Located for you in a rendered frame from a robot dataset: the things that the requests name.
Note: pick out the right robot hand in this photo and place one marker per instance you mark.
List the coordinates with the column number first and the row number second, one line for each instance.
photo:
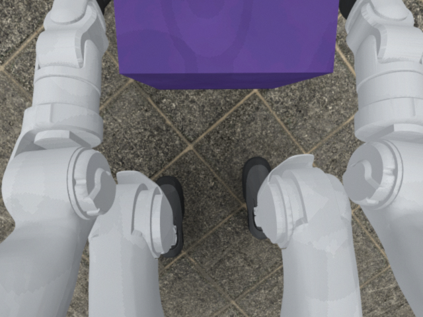
column 345, row 7

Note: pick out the left robot shin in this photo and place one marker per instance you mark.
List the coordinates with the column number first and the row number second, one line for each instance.
column 135, row 177

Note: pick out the robot right foot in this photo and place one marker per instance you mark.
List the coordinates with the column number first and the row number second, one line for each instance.
column 255, row 171

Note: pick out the right robot upper arm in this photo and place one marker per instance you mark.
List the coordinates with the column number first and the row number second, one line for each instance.
column 385, row 177

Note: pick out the right robot forearm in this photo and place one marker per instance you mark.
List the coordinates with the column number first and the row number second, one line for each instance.
column 388, row 62

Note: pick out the left robot upper arm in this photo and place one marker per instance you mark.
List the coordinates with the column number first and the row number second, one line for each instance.
column 54, row 197

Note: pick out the left robot hand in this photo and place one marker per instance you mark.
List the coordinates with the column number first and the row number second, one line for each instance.
column 102, row 4

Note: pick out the left robot forearm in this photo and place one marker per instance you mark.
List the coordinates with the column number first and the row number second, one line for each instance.
column 67, row 80

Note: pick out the carton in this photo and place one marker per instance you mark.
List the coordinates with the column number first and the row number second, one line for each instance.
column 225, row 44

